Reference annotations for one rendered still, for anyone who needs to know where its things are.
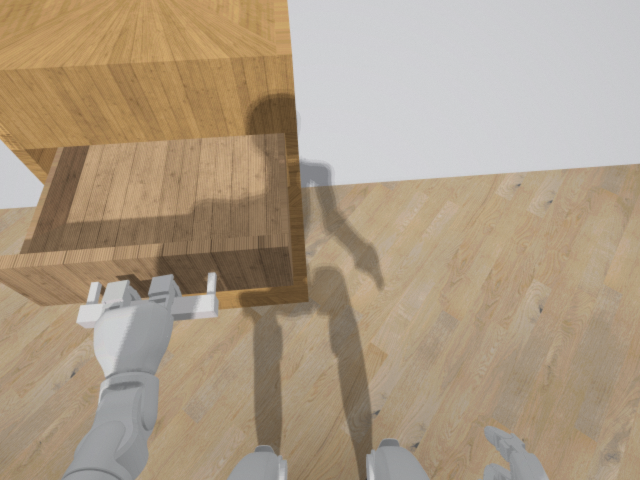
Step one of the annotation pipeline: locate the robot shin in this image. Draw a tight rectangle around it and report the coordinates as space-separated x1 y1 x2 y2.
254 445 274 453
378 438 400 448

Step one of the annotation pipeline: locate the left robot shin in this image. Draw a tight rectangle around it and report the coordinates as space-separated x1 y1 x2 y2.
254 445 274 453

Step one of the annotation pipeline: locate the handle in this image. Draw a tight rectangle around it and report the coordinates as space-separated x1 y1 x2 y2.
76 272 219 328

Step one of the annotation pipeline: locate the cabinet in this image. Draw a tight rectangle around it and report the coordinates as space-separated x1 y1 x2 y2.
0 0 309 310

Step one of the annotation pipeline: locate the left robot hand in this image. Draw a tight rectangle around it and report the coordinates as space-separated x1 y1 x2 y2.
93 274 182 379

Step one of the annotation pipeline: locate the robot left forearm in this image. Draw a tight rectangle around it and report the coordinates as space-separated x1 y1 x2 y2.
61 372 159 480

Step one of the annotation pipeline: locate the right robot hand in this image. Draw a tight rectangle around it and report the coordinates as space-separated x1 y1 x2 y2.
478 426 549 480

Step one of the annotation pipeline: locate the drawer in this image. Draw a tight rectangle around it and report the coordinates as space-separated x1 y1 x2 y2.
0 133 293 307

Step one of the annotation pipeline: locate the right robot shin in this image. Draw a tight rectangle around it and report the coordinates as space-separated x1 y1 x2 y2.
378 438 400 448

